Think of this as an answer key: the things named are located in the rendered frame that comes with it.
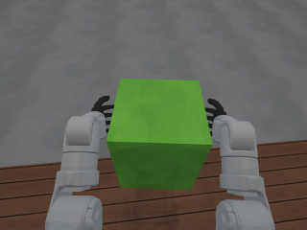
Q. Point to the right robot forearm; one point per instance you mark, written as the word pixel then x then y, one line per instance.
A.
pixel 238 149

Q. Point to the carton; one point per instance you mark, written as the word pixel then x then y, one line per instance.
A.
pixel 158 136

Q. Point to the robot left hand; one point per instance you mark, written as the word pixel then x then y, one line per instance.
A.
pixel 101 108

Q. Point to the robot left upper arm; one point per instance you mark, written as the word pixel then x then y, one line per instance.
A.
pixel 75 212

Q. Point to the left robot forearm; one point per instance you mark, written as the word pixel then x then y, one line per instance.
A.
pixel 79 161

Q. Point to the robot right hand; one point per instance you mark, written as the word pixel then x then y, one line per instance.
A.
pixel 216 112

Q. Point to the robot right upper arm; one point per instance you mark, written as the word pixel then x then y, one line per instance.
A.
pixel 239 214

